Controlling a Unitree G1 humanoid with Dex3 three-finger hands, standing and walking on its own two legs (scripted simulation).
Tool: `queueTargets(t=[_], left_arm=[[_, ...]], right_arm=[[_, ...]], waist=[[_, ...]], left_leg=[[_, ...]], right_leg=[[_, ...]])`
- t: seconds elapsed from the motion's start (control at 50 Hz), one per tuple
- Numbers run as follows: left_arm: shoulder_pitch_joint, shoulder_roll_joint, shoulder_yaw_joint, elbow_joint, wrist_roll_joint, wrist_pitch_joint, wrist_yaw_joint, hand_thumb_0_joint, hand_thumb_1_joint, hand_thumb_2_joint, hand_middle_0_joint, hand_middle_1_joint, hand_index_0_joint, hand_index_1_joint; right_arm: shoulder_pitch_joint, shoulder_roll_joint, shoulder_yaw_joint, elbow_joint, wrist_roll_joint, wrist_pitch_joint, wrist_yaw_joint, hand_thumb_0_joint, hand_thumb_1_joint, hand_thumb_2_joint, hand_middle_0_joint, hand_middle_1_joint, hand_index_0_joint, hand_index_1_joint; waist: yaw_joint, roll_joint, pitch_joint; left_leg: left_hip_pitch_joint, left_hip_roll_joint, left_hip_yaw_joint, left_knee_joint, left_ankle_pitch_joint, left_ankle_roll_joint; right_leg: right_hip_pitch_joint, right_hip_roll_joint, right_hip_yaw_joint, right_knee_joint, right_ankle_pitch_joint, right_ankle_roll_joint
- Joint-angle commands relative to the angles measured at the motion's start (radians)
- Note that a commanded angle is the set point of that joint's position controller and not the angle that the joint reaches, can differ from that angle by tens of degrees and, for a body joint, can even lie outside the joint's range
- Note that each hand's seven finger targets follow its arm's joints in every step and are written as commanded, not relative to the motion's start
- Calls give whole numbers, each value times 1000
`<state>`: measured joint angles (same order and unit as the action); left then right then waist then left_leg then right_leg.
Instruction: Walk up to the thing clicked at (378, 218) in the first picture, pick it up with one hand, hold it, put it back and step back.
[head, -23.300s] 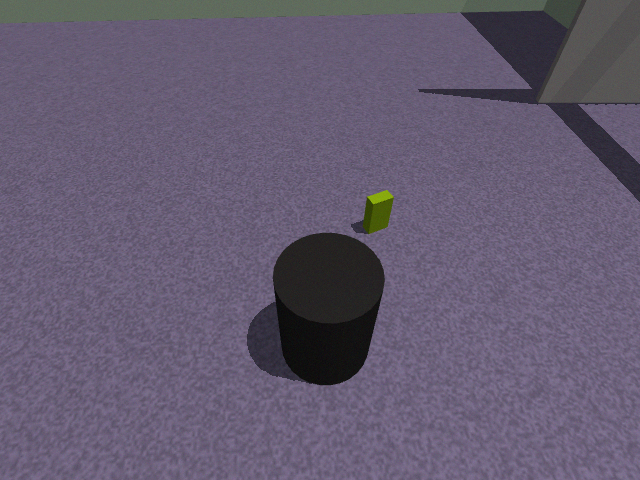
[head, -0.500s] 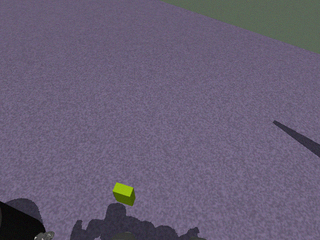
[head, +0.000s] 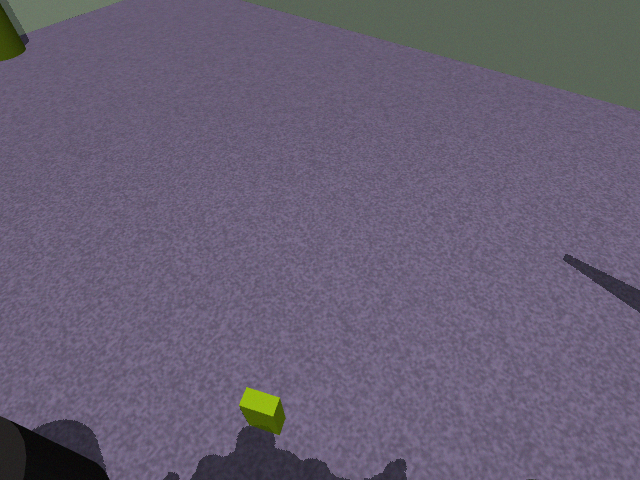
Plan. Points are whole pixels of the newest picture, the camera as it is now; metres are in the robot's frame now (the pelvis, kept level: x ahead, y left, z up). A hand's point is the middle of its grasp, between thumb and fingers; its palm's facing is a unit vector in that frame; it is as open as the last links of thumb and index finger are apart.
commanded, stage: walk up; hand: left
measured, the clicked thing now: (263, 412) +0.40 +0.21 -0.69
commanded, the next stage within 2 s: stand in 0.88 s
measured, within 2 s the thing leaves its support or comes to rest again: neither
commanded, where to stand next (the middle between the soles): +0.06 +0.01 m, yaw -1 degrees
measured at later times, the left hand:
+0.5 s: hand out of the picture +0.12 +0.26 -0.15, palm faces -0.06 -0.94 -0.34, open 7.4 cm
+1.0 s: hand out of the picture +0.09 +0.26 -0.15, palm faces -0.04 -0.93 -0.36, open 7.4 cm
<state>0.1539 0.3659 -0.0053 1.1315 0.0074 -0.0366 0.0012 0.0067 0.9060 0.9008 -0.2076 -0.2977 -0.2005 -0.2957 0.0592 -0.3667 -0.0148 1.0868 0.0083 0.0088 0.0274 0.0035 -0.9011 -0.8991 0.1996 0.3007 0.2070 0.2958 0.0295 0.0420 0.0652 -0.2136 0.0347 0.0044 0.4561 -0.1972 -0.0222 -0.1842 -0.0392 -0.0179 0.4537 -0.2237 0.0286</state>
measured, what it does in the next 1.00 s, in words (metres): stands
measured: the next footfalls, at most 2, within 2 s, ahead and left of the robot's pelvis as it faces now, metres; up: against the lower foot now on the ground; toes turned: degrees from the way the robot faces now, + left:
none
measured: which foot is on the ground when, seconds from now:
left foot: down 0.00-1.00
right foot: down 0.00-1.00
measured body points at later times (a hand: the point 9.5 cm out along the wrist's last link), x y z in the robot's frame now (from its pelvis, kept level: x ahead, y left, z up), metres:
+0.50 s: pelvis +0.01 +0.01 +0.01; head +0.02 +0.01 +0.46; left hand +0.12 +0.31 -0.12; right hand +0.07 -0.30 -0.13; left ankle +0.03 +0.14 -0.74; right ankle +0.01 -0.14 -0.74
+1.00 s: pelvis +0.01 +0.01 +0.01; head +0.02 +0.01 +0.46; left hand +0.10 +0.31 -0.12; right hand +0.10 -0.29 -0.13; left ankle +0.03 +0.14 -0.74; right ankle +0.01 -0.14 -0.74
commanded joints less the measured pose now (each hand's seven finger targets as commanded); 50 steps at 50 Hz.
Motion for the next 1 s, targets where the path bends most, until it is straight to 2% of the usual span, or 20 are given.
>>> queueTargets(t=[0.0,0.26,0.42,0.76,0.82,0.84,0.86,0.92,0.98], left_arm=[[-84,217,43,-53,-5,-21,13,0,900,900,-200,-300,-200,-300],[-132,208,47,-41,-3,-5,11,0,900,900,-200,-300,-200,-300],[-147,201,47,-40,2,1,9,0,900,900,-200,-300,-200,-300],[-120,196,44,-33,3,1,12,0,900,900,-200,-300,-200,-300],[-132,198,45,-35,6,1,13,0,900,900,-200,-300,-200,-300],[-119,198,44,-33,3,0,13,0,900,900,-200,-300,-200,-300],[-111,202,42,-34,2,3,12,0,900,900,-200,-300,-200,-300],[-105,195,44,-38,2,8,8,0,900,900,-200,-300,-200,-300],[-88,195,43,-40,2,5,6,0,900,900,-200,-300,-200,-300]], right_arm=[[-35,-193,-40,-38,-2,-18,-16,0,-900,-900,200,300,200,300],[-33,-196,-35,4,-11,-24,-18,0,-900,-900,200,300,200,300],[-29,-203,-41,-1,-15,-27,-21,0,-900,-900,200,300,200,300],[-25,-197,-48,-2,-13,-19,-22,0,-900,-900,200,300,200,300],[-21,-197,-48,-3,-14,-16,-21,0,-900,-900,200,300,200,300],[-26,-197,-48,-1,-14,-16,-20,0,-900,-900,200,300,200,300],[-33,-187,-41,-8,-18,-23,-22,0,-900,-900,200,300,200,300],[-29,-199,-41,-4,-20,-30,-26,0,-900,-900,200,300,200,300],[-35,-200,-41,-5,-19,-33,-26,0,-900,-900,200,300,200,300]], waist=[[-30,-98,-114],[-22,-23,-89],[-31,-7,-94],[-34,-48,-90],[-40,-51,-79],[-34,-46,-77],[-44,-70,-68],[-37,-42,-73],[-37,-35,-93]], left_leg=[[100,84,-73,-82,121,54],[66,97,-73,-169,85,42],[60,101,-72,-180,56,45],[125,95,-55,-165,80,48],[115,91,-55,-168,60,46],[129,90,-55,-167,68,46],[120,107,-75,-184,116,40],[111,105,-70,-188,92,37],[128,105,-64,-181,113,36]], right_leg=[[-6,-101,103,-134,138,-46],[66,-87,87,-154,127,-38],[70,-80,82,-149,132,-38],[26,-85,86,-162,141,-32],[24,-87,88,-167,129,-33],[12,-88,93,-167,130,-33],[18,-85,85,-168,129,-28],[38,-90,93,-176,117,-31],[47,-93,94,-180,134,-30]])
